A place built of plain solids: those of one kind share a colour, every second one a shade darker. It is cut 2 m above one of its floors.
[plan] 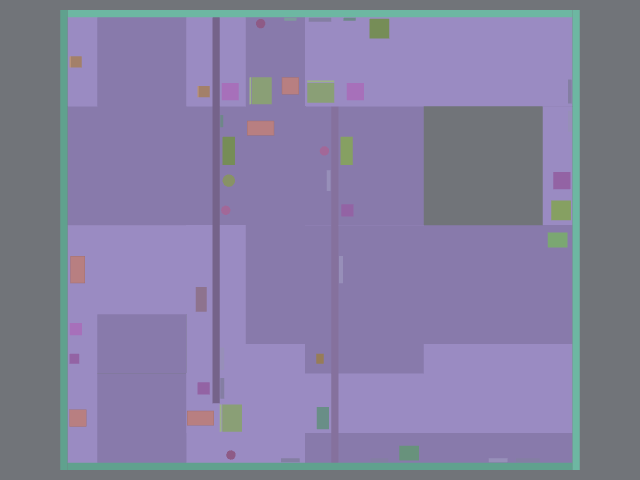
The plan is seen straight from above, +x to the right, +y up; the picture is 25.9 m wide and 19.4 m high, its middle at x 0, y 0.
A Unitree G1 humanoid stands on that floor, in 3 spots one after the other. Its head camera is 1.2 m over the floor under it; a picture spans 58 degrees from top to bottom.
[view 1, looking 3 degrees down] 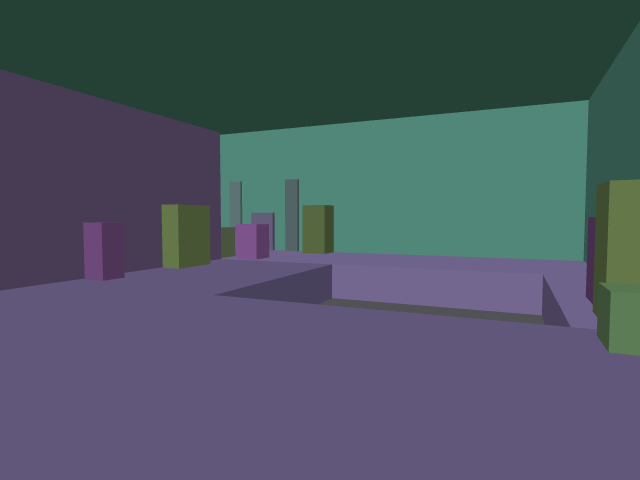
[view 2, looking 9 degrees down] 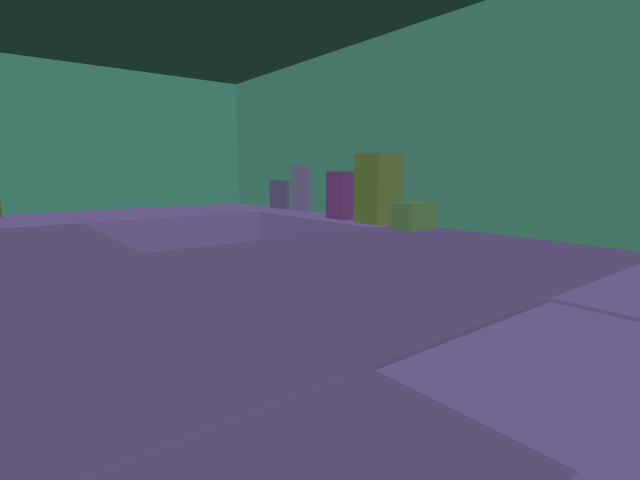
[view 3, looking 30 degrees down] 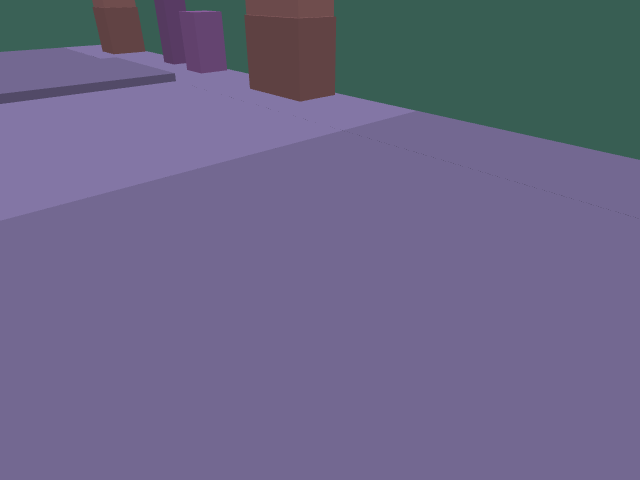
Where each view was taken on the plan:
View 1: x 8.40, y -4.80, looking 114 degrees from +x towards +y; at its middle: crate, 14.19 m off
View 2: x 2.40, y -6.00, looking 52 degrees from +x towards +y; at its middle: floor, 7.66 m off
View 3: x -6.00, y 3.60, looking -132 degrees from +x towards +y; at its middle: floor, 2.40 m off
